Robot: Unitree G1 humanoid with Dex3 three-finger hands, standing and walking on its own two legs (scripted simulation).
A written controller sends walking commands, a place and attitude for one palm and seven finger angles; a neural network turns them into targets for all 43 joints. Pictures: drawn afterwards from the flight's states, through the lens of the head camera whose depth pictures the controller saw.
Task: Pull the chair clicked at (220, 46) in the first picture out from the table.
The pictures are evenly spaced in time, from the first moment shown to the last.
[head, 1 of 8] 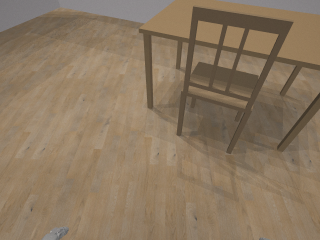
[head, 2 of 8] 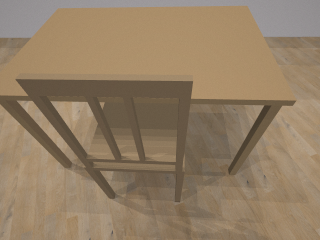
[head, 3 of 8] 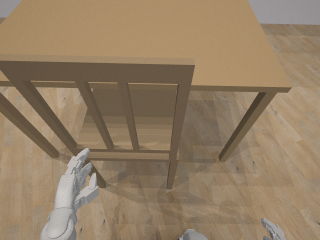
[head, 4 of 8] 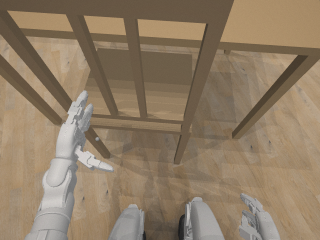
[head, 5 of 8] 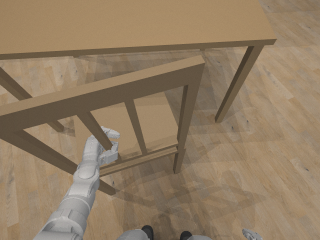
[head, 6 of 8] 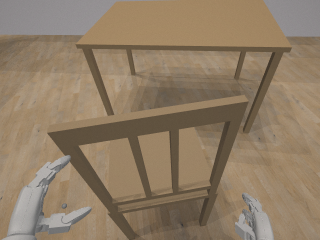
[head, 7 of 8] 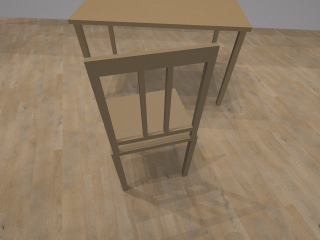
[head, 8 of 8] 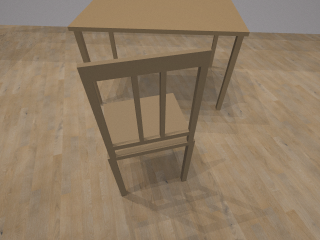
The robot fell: no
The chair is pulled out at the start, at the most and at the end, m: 0.00 0.60 0.60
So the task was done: yes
